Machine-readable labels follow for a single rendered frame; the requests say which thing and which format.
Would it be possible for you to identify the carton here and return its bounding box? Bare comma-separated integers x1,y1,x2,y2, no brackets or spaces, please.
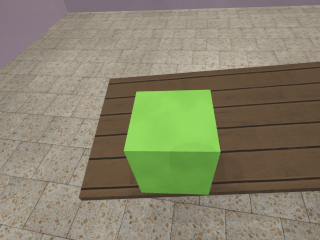
124,89,221,195

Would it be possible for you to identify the table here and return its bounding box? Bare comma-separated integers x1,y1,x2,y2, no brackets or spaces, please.
79,61,320,201

